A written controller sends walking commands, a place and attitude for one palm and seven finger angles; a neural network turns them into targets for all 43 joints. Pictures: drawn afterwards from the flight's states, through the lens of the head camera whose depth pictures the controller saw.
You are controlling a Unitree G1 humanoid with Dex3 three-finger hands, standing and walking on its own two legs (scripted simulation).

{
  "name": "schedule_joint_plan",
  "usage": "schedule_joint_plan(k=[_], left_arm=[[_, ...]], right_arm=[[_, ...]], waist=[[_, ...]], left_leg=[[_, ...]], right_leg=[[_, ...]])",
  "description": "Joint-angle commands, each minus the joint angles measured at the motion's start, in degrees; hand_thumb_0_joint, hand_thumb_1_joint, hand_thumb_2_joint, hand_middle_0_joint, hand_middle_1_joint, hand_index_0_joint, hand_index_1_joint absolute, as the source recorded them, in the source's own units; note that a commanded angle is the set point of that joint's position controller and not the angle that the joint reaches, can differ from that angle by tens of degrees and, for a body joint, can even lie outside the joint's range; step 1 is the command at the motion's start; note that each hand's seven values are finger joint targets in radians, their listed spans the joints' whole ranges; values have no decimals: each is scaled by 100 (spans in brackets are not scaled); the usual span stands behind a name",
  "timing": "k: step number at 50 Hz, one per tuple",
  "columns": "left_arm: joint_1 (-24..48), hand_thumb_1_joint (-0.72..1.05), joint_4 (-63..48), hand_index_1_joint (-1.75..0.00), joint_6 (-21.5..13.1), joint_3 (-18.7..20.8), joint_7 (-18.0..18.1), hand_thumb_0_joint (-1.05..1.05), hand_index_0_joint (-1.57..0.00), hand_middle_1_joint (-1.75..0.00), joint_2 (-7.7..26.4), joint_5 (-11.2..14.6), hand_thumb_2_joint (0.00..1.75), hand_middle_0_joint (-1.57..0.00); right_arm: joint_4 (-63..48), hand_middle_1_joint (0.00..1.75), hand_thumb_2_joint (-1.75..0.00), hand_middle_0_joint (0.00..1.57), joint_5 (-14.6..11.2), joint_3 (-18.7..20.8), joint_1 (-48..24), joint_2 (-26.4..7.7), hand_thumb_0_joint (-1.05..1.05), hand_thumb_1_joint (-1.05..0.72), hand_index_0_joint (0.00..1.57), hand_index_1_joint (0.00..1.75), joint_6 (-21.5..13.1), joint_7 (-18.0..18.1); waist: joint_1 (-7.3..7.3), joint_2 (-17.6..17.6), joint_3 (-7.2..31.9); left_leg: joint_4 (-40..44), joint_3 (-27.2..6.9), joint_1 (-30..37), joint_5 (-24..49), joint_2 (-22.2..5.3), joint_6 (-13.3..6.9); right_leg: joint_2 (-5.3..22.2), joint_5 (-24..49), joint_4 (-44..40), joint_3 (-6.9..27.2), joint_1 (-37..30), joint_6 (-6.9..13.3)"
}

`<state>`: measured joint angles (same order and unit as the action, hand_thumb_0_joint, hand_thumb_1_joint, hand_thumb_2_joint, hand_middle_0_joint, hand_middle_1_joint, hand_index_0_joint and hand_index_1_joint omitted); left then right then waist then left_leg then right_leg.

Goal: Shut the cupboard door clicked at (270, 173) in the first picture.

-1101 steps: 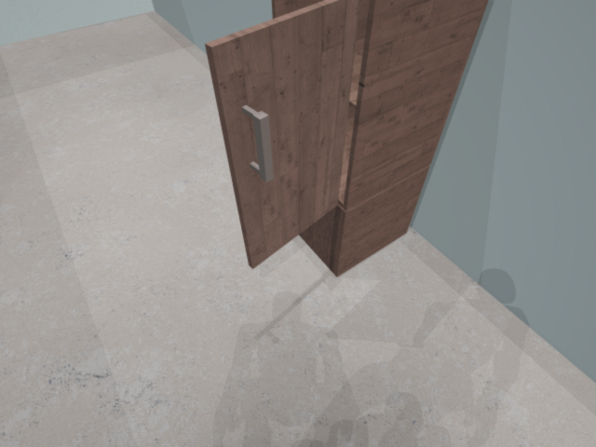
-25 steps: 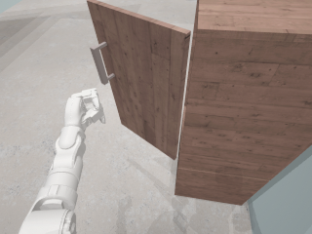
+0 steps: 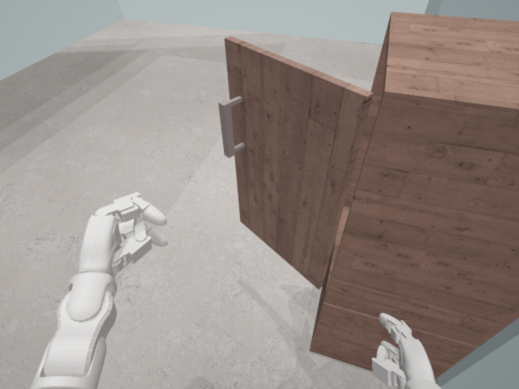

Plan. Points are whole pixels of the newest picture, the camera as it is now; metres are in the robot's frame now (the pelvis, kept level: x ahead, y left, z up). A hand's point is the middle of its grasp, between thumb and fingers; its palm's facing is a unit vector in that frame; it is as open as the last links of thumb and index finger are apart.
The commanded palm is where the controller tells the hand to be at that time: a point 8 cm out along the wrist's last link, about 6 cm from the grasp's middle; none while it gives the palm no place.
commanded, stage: draw the hand back to the body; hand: left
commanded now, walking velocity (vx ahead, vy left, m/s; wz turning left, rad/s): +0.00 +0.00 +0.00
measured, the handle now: (233, 127) +0.66 +0.13 +0.06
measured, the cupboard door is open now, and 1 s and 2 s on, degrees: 61 61 61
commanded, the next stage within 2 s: step back with the hand held close in 0.80 s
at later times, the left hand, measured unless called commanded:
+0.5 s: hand (47, 271) +0.20 +0.27 +0.16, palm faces +0.46 -0.77 -0.43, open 6.7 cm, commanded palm +0.16 +0.30 +0.18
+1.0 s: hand (68, 258) +0.22 +0.25 +0.17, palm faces +0.44 -0.78 -0.44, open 7.4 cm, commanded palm +0.16 +0.28 +0.18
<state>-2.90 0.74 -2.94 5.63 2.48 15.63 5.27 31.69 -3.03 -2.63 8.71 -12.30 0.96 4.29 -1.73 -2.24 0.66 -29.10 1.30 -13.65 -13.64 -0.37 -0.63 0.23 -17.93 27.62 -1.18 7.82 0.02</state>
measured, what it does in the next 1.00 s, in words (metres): stands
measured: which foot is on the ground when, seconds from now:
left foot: down 0.00-1.00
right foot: down 0.00-1.00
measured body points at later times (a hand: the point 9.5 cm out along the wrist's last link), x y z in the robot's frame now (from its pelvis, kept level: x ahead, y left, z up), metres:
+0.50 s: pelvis +0.02 +0.00 +0.00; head +0.00 -0.03 +0.45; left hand +0.17 +0.31 +0.19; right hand +0.20 -0.23 -0.09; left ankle +0.02 +0.11 -0.74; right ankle -0.03 -0.12 -0.74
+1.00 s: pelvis +0.02 -0.02 +0.00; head +0.01 -0.05 +0.45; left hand +0.19 +0.29 +0.19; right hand +0.21 -0.24 -0.09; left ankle +0.02 +0.11 -0.74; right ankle -0.03 -0.12 -0.74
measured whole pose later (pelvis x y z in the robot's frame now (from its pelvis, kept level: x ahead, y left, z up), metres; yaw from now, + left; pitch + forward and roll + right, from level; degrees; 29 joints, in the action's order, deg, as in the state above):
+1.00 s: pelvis +0.02 -0.02 +0.00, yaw +1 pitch -2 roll +0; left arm -26.6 -20.9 -4.9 21.0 5.2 20.9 4.7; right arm 35.2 -1.1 -0.7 10.5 -13.2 -1.6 4.1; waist -2.5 -4.8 1.4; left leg -26.8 0.3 -10.9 -14.1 -1.5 0.4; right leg -1.0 -17.7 22.9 -2.2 3.7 1.0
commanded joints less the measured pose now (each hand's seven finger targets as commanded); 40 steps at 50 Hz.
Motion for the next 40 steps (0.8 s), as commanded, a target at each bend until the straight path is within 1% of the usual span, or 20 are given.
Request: schedule_joint_plan(k=[1,3,4,8,9,13,14,15,18,19,21,22,26,29,30,34,35,38,39,40], left_arm=[[1300,90,-2302,-90,-418,523,239,0,-75,-90,949,-40,90,-75],[891,90,-2421,-84,-374,689,287,0,-69,-84,1009,-56,90,-69],[561,90,-2361,-81,-347,851,302,0,-67,-81,1128,-56,90,-67],[-281,90,-2469,-69,-305,1100,276,0,-56,-69,1074,-37,90,-56],[-661,90,-2362,-66,-278,1251,270,0,-53,-66,1180,-25,90,-53],[-1086,90,-2838,-54,-304,1564,263,0,-42,-54,1300,-7,90,-42],[-1287,90,-2892,-51,-310,1807,287,0,-39,-51,1522,-1,90,-39],[-1309,90,-3118,-48,-343,1804,288,0,-36,-48,1479,-6,90,-36],[-1639,90,-3511,-39,-411,2114,359,0,-28,-39,1687,-10,90,-28],[-1826,90,-3569,-36,-414,2314,392,0,-25,-36,1872,-16,90,-25],[-2112,90,-3682,-30,-440,2399,426,0,-20,-30,1833,-5,90,-20],[-2036,90,-3646,-30,-445,2158,416,0,-20,-30,1610,-33,90,-20],[-1666,90,-3282,-30,-368,1837,437,0,-20,-30,1342,-67,90,-20],[-1663,90,-3065,-30,-353,1924,445,0,-20,-30,1434,-72,90,-20],[-1621,90,-3154,-30,-384,1937,443,0,-20,-30,1454,-71,90,-20],[-1772,90,-3357,-30,-438,2225,451,0,-20,-30,1748,-61,90,-20],[-1751,90,-3508,-30,-459,2132,438,0,-20,-30,1637,-52,90,-20],[-1853,90,-3535,-30,-450,2185,447,0,-20,-30,1664,-49,90,-20],[-1938,90,-3478,-30,-440,2269,446,0,-20,-30,1738,-47,90,-20],[-1921,90,-3458,-30,-432,2176,429,0,-20,-30,1621,-39,90,-20]], right_arm=[[-729,30,-90,20,117,177,-552,-614,0,-90,20,30,-380,70],[-698,30,-90,20,155,172,-573,-610,0,-90,20,30,-419,60],[-659,30,-90,20,173,190,-561,-656,0,-90,20,30,-424,54],[-671,30,-90,20,178,194,-641,-602,0,-90,20,30,-377,13],[-645,30,-90,20,184,209,-634,-644,0,-90,20,30,-367,-1],[-693,30,-90,20,177,238,-664,-600,0,-90,20,30,-355,-28],[-684,30,-90,20,194,269,-671,-643,0,-90,20,30,-379,-22],[-700,30,-90,20,182,260,-678,-602,0,-90,20,30,-396,-24],[-691,30,-90,20,189,291,-671,-578,0,-90,20,30,-502,-8],[-656,30,-90,20,197,308,-672,-620,0,-90,20,30,-548,4],[-658,30,-90,20,183,315,-637,-574,0,-90,20,30,-612,14],[-617,30,-90,20,187,309,-627,-574,0,-90,20,30,-645,3],[-508,30,-90,20,186,374,-527,-682,0,-90,20,30,-717,40],[-471,30,-90,20,199,399,-525,-720,0,-90,20,30,-716,72],[-503,30,-90,20,200,400,-538,-700,0,-90,20,30,-718,82],[-510,30,-90,20,228,382,-613,-663,0,-90,20,30,-735,99],[-541,30,-90,20,217,355,-628,-610,0,-90,20,30,-740,88],[-529,30,-90,20,222,322,-638,-559,0,-90,20,30,-759,68],[-506,30,-90,20,232,330,-626,-588,0,-90,20,30,-771,66],[-518,30,-90,20,222,318,-630,-555,0,-90,20,30,-762,61]], waist=[[105,-539,974],[69,-395,863],[32,-151,860],[-38,15,551],[-81,102,474],[-118,26,452],[-161,48,483],[-150,-91,588],[-183,-291,613],[-209,-310,572],[-221,-326,598],[-160,-381,445],[-40,-90,21],[-94,202,48],[-108,273,254],[-219,38,507],[-215,-105,605],[-212,-382,420],[-229,-308,376],[-200,-305,315]], left_leg=[[666,-172,1335,949,-43,-66],[735,-190,1339,1038,-56,-51],[739,-175,1284,1100,-59,-61],[826,-118,1173,1157,-74,-44],[836,-109,1084,1163,-68,-49],[823,-77,1041,1282,-62,-45],[788,-34,1021,1293,-47,-64],[762,-18,1081,1364,-35,-76],[696,0,1072,1370,-13,-73],[653,19,1027,1415,-10,-81],[616,36,1034,1472,-5,-81],[628,42,1014,1423,9,-80],[683,42,1011,1186,-16,-118],[690,34,1011,1151,4,-159],[705,22,1050,1156,18,-168],[634,69,1081,1291,42,-174],[637,59,1097,1376,50,-157],[606,102,1073,1418,46,-120],[588,102,1033,1459,39,-123],[601,116,1023,1461,34,-118]], right_leg=[[-91,1177,-626,-70,236,152],[-108,1235,-676,-100,172,145],[-115,1311,-719,-94,66,141],[-91,1383,-776,-118,9,108],[-87,1390,-819,-108,-47,102],[-52,1495,-793,-133,-109,74],[-42,1549,-834,-107,-168,62],[-25,1619,-809,-97,-179,60],[-23,1611,-787,-115,-159,55],[-19,1683,-824,-93,-180,56],[-7,1741,-774,-121,-155,44],[-9,1676,-779,-124,-49,47],[-15,1411,-849,-135,303,4],[-7,1423,-876,-102,261,-9],[18,1440,-820,-98,158,-16],[38,1692,-810,-39,-63,-11],[49,1766,-759,-53,-145,1],[34,1828,-796,-58,-56,5],[32,1917,-842,-40,-77,5],[40,1931,-822,-45,-48,-4]])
